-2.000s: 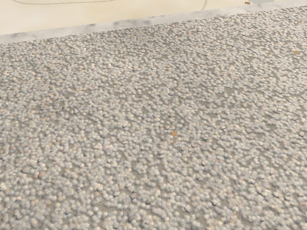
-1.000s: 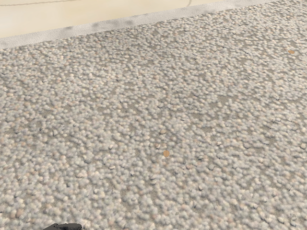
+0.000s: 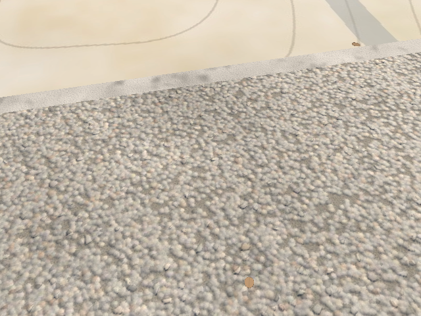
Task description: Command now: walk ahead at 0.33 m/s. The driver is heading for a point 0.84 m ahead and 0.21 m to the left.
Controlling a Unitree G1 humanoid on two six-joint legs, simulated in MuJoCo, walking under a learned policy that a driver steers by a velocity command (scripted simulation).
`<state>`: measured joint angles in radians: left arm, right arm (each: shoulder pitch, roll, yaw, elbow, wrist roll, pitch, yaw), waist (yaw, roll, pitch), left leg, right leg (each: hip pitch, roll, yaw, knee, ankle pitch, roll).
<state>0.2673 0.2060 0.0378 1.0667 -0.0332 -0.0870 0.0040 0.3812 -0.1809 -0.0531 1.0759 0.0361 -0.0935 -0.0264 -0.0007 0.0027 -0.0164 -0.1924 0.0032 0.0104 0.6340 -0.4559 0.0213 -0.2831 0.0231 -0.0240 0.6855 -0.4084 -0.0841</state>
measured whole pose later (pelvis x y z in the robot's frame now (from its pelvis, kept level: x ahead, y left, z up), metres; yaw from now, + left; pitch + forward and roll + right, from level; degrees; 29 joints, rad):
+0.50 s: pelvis +0.19 -0.07 +0.02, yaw +6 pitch +1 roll +0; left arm 0.41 0.18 0.02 1.08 0.02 -0.10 0.02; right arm 0.11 -0.23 -0.08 0.90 0.04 -0.07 0.01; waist 0.05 0.03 -0.01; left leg -0.71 0.04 -0.03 0.80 0.04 0.07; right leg 0.11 0.08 -0.13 0.18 -0.32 -0.09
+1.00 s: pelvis +0.46 -0.03 +0.02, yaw +22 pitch +3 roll +0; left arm 0.05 0.27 0.05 0.76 0.01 -0.11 0.02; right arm 0.31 -0.25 -0.07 0.82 0.02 -0.07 0.00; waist -0.07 -0.02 0.02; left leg -0.18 -0.14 -0.13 0.39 -0.23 0.10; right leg -0.66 -0.10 0.13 0.65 0.00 0.06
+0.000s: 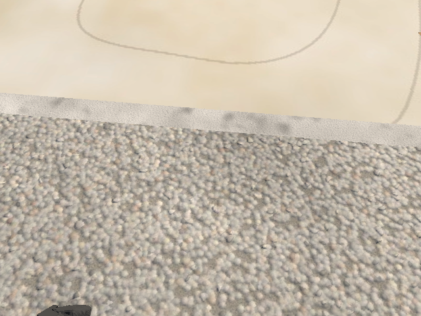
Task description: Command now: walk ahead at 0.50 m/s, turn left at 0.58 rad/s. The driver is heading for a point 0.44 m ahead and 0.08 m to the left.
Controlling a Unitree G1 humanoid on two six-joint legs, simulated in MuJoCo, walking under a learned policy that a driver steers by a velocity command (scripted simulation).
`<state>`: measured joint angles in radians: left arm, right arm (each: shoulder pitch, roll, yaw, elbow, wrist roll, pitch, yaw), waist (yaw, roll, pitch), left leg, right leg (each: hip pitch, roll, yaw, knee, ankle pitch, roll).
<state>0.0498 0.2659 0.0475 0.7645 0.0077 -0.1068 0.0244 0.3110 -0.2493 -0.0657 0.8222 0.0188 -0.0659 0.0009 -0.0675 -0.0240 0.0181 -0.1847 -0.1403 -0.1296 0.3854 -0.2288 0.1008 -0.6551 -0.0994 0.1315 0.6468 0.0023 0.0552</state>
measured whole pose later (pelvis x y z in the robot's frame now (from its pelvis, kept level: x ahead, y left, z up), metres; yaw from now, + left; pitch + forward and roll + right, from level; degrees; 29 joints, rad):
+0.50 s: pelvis +0.25 -0.03 +0.00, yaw +18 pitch +2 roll -2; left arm 0.34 0.28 0.07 0.85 0.00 -0.09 0.00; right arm 0.12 -0.29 -0.07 0.63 0.02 -0.03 0.03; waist 0.09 0.05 0.03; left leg -0.71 0.10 -0.04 0.79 -0.03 0.01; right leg -0.02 -0.01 -0.16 0.26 -0.27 0.01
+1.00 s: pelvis +0.39 +0.05 -0.01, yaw +22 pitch +1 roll +2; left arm 0.19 0.26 0.03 0.84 0.02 0.01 0.03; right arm 0.16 -0.23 -0.03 0.76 -0.02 -0.02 0.01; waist 0.00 -0.03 0.00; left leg -0.35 -0.06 0.04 0.51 -0.18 0.05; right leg -0.33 -0.08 0.02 0.58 -0.26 0.03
